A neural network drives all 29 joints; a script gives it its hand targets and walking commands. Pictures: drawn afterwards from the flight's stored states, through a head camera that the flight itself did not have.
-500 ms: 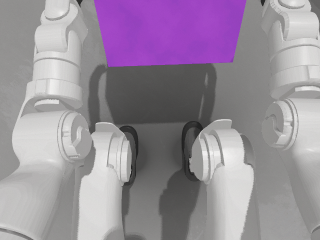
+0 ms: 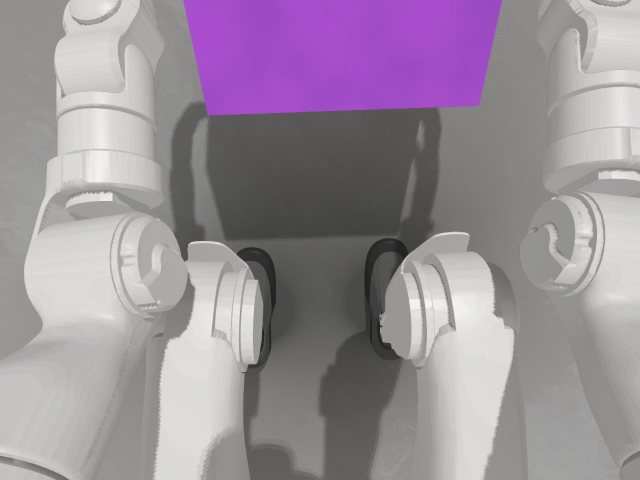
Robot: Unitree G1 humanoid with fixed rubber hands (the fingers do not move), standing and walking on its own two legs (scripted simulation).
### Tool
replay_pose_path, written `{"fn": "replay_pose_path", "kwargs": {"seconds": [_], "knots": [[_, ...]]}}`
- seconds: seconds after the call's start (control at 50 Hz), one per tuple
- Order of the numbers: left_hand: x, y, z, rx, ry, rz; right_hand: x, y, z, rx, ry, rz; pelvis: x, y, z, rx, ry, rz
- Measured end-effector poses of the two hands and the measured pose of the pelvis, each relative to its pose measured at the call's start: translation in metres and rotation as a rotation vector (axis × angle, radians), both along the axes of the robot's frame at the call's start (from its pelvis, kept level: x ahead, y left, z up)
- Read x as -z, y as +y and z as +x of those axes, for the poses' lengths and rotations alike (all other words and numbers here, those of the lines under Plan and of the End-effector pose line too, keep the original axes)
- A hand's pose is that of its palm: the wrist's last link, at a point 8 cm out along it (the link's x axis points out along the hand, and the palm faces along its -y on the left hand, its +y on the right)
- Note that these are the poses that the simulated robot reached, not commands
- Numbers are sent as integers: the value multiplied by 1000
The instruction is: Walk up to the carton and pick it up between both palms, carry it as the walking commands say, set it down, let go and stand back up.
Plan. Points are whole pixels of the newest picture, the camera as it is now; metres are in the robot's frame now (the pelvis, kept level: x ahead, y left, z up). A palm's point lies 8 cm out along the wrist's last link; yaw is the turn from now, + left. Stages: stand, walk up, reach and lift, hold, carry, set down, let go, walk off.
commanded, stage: set down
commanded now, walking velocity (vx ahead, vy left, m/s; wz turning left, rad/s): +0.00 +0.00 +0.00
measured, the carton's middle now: out of the picture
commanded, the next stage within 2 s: none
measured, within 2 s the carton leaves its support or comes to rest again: rests again in 1.48 s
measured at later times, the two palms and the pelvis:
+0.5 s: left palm out of the picture +0.57 +0.14 -0.15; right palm out of the picture +0.56 -0.23 -0.16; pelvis +0.01 +0.00 +0.00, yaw +0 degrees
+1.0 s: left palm out of the picture +0.58 +0.14 -0.16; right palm out of the picture +0.56 -0.23 -0.16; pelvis +0.01 +0.00 -0.01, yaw +0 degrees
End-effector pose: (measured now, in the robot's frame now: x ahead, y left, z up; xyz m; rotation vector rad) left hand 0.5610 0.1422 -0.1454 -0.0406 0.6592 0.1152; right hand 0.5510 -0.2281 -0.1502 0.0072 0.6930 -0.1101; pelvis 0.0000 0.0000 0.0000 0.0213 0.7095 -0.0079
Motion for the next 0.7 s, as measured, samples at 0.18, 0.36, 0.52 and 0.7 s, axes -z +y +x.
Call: {"fn": "replay_pose_path", "kwargs": {"seconds": [0.18,0.36,0.52,0.7], "knots": [[4,0,5,2,-7,-8,5,0,4,7,-14,10,1,0,6,-2,10,1],[7,1,8,4,-13,-13,7,0,6,7,-20,10,2,0,9,-3,12,2],[9,1,9,6,-19,-13,9,0,8,3,-24,8,3,1,10,-3,8,2],[11,1,11,7,-24,-13,10,-1,10,-3,-25,6,4,1,11,-3,3,4]]}}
